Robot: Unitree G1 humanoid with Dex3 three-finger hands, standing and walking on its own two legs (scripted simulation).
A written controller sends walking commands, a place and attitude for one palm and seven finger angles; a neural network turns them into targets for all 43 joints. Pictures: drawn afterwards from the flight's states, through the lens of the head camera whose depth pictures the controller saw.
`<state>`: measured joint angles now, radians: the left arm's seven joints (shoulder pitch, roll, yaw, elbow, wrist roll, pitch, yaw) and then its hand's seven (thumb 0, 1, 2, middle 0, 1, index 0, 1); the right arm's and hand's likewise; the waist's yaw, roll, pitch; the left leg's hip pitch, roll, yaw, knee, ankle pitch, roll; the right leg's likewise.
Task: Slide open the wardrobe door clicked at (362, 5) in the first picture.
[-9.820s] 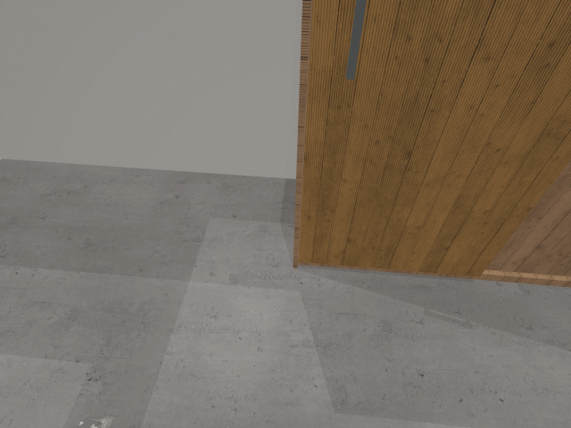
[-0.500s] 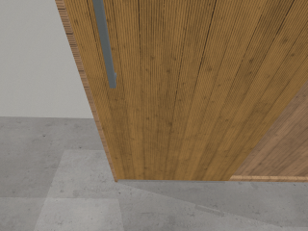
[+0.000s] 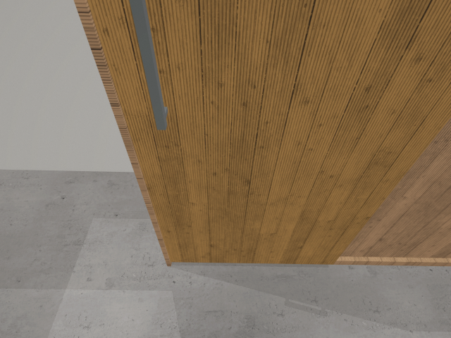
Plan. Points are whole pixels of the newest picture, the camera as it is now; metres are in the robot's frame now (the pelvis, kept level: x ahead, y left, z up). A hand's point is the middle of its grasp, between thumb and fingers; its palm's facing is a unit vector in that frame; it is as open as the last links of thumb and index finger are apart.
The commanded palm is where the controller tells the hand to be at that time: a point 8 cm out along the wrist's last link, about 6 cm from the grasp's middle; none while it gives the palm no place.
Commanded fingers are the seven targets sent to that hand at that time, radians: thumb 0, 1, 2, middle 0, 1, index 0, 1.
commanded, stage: look again from close up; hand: left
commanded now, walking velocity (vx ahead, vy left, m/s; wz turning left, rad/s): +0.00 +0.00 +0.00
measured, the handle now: (149, 43) +0.51 +0.17 +0.27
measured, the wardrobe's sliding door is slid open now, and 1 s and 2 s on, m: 0.00 0.00 0.00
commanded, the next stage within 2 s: raise the hand with hooked fingers in 0.02 s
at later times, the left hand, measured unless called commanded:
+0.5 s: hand (144, 287) +0.20 +0.15 +0.01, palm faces +0.01 -1.00 +0.02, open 8.3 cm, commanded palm +0.14 +0.23 +0.00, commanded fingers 0.00 0.43 0.70 -0.23 -0.60 -0.23 -0.60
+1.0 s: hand (92, 239) +0.24 +0.22 +0.09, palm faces +0.10 -0.99 -0.09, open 11.3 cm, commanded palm +0.19 +0.27 +0.11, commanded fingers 0.00 -0.15 0.45 -0.28 -0.98 -0.28 -0.98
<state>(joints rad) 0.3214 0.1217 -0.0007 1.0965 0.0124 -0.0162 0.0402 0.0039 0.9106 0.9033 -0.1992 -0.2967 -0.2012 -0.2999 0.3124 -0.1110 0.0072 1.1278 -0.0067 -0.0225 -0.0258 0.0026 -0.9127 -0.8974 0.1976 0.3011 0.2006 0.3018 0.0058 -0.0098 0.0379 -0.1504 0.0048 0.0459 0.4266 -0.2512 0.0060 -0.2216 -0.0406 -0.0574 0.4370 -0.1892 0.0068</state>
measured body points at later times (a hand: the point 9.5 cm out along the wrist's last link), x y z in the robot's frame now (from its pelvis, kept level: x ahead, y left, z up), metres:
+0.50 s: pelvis +0.00 -0.01 -0.05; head +0.01 +0.00 +0.40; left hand +0.19 +0.20 +0.01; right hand +0.21 -0.27 -0.06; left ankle -0.01 +0.11 -0.74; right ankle +0.03 -0.12 -0.74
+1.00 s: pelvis +0.03 -0.01 -0.02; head +0.03 -0.02 +0.43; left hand +0.22 +0.28 +0.10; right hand +0.19 -0.22 -0.11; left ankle -0.01 +0.11 -0.74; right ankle +0.03 -0.12 -0.74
